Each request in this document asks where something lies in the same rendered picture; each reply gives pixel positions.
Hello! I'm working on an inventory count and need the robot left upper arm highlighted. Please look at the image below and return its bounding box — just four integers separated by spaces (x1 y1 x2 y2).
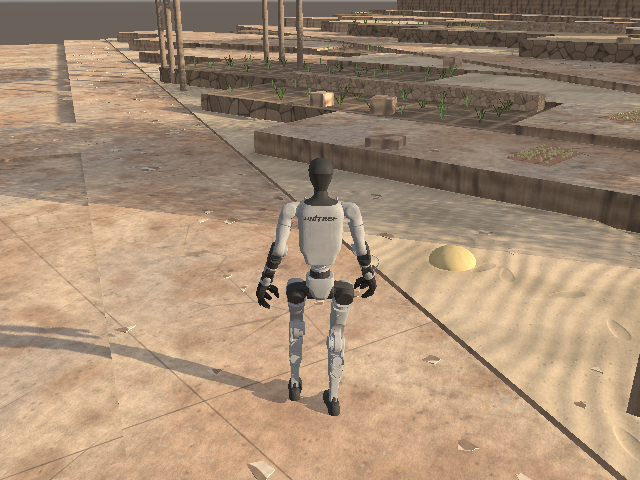
272 201 300 257

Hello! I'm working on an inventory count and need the robot left forearm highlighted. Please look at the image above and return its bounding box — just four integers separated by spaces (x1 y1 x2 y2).
260 242 282 286

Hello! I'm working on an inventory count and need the left robot hand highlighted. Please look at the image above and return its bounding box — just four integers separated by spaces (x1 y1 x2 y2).
256 282 279 309

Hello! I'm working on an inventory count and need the humanoid robot head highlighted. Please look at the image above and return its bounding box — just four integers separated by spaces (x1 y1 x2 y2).
304 158 338 206

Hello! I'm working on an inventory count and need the robot right upper arm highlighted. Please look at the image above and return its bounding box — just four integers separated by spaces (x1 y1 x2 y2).
341 201 367 256

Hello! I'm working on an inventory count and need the left robot thigh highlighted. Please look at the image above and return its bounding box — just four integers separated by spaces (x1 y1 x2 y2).
286 278 307 339

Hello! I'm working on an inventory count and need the right robot hand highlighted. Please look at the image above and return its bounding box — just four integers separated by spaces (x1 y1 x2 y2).
354 276 377 298

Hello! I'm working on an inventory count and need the robot right forearm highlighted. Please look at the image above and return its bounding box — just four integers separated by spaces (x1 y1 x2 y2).
357 241 375 280

